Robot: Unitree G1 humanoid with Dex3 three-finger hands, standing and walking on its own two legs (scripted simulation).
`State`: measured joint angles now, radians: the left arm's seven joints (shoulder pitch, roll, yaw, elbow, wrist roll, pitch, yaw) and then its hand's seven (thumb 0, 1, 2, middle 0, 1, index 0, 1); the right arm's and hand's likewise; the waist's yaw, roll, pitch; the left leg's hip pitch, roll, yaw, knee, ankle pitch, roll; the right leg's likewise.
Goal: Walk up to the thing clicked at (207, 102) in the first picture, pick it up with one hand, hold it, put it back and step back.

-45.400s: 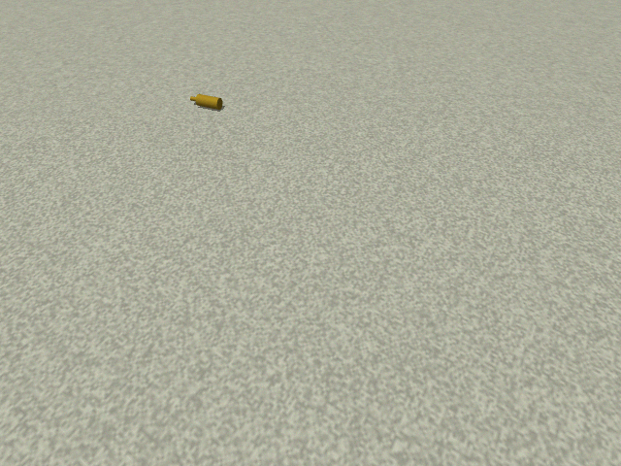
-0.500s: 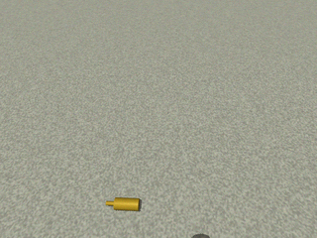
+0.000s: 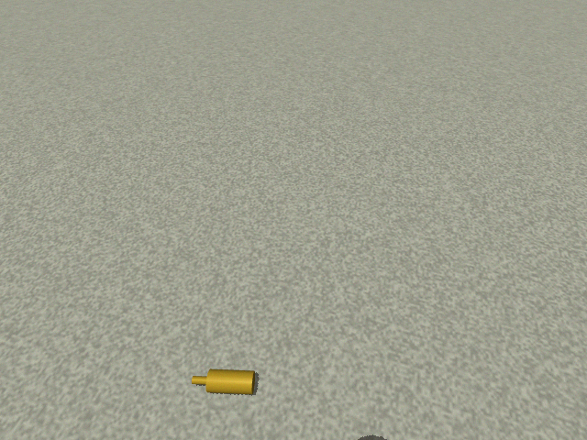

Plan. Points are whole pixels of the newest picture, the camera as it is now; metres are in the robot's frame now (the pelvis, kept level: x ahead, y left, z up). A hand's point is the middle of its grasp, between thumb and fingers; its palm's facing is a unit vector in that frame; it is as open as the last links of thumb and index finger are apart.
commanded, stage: stand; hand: left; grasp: from above
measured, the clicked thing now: (223, 381) +0.42 +0.25 -0.75
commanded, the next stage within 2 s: step back in 0.58 s
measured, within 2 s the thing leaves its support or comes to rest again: neither
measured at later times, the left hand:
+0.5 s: hand out of the picture +0.07 +0.25 -0.16, palm faces -0.01 -0.94 -0.34, open 7.4 cm
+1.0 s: hand out of the picture +0.09 +0.32 -0.18, palm faces +0.00 -0.93 -0.36, open 7.4 cm
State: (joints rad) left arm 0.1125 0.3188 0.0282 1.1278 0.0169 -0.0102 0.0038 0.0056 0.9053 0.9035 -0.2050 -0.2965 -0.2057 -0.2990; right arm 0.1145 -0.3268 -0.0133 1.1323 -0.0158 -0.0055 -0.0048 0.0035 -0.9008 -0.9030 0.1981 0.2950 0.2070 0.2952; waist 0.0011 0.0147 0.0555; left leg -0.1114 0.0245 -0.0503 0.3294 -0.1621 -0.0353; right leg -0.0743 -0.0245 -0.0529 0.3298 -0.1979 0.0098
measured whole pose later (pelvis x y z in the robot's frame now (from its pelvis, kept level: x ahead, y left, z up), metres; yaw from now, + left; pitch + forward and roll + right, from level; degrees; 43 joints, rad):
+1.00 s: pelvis -0.06 +0.06 -0.02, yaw +1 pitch -1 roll -1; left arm 0.00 0.41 0.07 0.90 -0.01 0.06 0.03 0.01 0.91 0.90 -0.20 -0.30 -0.20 -0.30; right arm 0.15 -0.36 -0.05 0.94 -0.03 0.03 0.00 0.00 -0.90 -0.90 0.20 0.29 0.21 0.30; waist -0.03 -0.05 0.21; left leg -0.31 -0.04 -0.01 0.61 -0.28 0.06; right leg -0.45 0.08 0.18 1.07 -0.54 -0.03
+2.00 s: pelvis -0.33 +0.06 -0.02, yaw -4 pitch -2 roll -1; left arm 0.16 0.40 0.09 0.81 0.01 0.07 0.01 0.01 0.91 0.90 -0.20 -0.30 -0.21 -0.30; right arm 0.11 -0.36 -0.03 0.81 -0.03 0.01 -0.02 0.00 -0.90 -0.90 0.20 0.30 0.21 0.30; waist 0.00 -0.02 0.18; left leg -0.37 0.04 0.00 0.60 -0.20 0.01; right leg -0.34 0.05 0.12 0.99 -0.52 0.02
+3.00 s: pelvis -0.65 +0.02 -0.02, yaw -1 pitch -2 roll +0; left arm 0.30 0.37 0.08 0.94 0.05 0.00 -0.02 0.01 0.90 0.90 -0.21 -0.30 -0.21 -0.30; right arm 0.27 -0.42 -0.06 0.97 -0.03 0.03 0.01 0.01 -0.90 -0.90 0.20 0.29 0.21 0.30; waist 0.04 0.04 0.06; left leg -0.37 -0.03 -0.08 0.79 -0.43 -0.02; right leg -0.21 -0.02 -0.02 0.59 -0.35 -0.02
